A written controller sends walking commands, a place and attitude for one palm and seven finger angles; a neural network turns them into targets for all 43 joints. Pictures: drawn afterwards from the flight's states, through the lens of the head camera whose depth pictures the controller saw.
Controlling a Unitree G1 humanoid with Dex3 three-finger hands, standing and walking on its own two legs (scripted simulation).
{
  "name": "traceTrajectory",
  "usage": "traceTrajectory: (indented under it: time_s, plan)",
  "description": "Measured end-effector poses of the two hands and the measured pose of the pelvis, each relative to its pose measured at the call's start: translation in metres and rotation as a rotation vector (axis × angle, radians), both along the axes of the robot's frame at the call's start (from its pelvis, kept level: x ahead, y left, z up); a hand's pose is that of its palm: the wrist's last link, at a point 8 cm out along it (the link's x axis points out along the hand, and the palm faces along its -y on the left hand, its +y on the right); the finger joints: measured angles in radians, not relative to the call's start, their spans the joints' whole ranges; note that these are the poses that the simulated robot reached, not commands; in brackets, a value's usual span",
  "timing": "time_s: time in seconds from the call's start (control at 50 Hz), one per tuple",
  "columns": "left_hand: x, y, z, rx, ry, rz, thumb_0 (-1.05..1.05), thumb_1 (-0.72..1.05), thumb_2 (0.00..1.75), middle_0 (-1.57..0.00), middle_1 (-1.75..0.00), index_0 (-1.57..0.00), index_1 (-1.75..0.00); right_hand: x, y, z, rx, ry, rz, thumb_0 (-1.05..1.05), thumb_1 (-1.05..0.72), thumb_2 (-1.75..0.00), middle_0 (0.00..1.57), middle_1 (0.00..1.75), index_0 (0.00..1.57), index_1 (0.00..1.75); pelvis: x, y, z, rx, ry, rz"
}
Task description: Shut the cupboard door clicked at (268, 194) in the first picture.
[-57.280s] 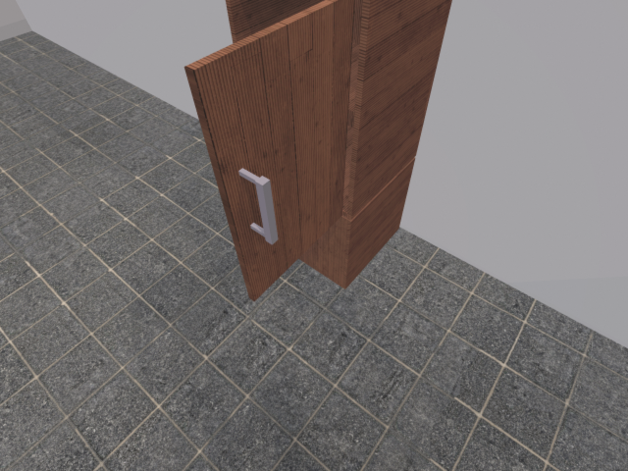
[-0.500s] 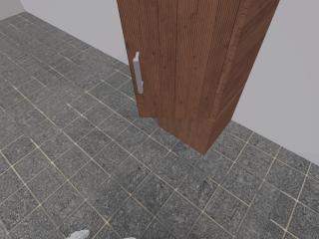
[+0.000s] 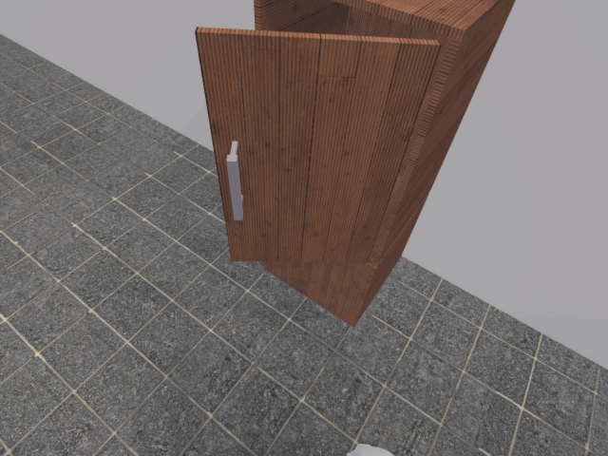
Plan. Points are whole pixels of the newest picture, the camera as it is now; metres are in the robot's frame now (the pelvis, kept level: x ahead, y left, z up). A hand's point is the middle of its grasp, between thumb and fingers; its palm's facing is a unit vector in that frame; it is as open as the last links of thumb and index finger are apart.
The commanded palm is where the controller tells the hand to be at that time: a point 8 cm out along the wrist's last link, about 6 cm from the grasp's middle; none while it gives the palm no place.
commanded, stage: take the last steps up to it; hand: left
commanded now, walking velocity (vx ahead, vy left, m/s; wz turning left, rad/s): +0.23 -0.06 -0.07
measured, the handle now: (236, 182) +0.61 +0.15 -0.04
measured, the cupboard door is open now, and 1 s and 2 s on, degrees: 37 37 37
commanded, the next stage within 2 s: come to a stop and stand still in 0.24 s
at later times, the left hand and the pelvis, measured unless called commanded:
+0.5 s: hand out of the picture +0.15 +0.10 -0.19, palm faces +0.05 -0.99 -0.16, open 7.3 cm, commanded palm none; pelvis +0.14 -0.06 -0.01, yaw +0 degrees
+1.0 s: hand out of the picture +0.15 +0.12 -0.18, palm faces -0.01 -0.95 -0.30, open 7.4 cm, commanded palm none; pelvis +0.11 -0.08 -0.03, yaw +0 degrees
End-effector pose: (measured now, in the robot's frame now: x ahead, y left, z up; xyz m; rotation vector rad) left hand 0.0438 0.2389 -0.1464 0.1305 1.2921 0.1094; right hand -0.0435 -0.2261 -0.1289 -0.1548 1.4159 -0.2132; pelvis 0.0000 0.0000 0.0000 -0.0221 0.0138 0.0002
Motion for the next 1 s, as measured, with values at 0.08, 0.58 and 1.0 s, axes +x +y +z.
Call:
traceTrajectory:
  time_s: [0.08,0.58,1.0]
  plan:
    - [0.042,-0.016,0.002,0.019,-0.013,-0.043,0.01,0.91,0.90,-0.20,-0.30,-0.20,-0.30,-0.005,-0.005,-0.009,0.038,0.077,-0.055,0.00,-0.90,-0.90,0.20,0.30,0.21,0.30,0.024,-0.013,-0.004,0.014,-0.003,-0.017]
    - [0.104,-0.086,-0.025,-0.023,0.100,0.076,0.01,0.91,0.90,-0.20,-0.30,-0.20,-0.30,0.286,-0.050,-0.013,0.008,-0.243,0.099,0.00,-0.91,-0.90,0.19,0.30,0.20,0.30,0.156,-0.052,-0.016,-0.001,-0.030,-0.005]
    - [0.100,-0.070,-0.003,0.145,-0.052,-0.026,0.01,0.91,0.90,-0.20,-0.30,-0.20,-0.30,0.203,-0.100,-0.039,0.037,-0.209,0.030,0.00,-0.91,-0.90,0.19,0.30,0.20,0.30,0.109,-0.079,-0.027,-0.020,-0.055,-0.008]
